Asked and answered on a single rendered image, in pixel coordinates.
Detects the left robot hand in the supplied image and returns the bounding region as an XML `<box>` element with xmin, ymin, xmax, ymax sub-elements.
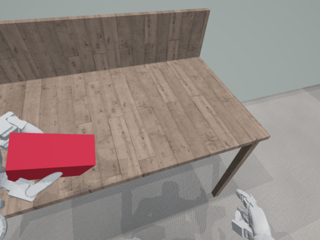
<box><xmin>0</xmin><ymin>111</ymin><xmax>63</xmax><ymax>203</ymax></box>

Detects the table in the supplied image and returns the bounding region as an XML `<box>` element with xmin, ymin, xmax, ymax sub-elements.
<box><xmin>0</xmin><ymin>8</ymin><xmax>271</xmax><ymax>219</ymax></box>

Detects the right robot hand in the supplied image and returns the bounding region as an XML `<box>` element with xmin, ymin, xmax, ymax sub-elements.
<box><xmin>231</xmin><ymin>189</ymin><xmax>272</xmax><ymax>240</ymax></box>

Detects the sponge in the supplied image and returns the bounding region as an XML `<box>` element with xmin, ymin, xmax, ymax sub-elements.
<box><xmin>5</xmin><ymin>132</ymin><xmax>96</xmax><ymax>182</ymax></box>

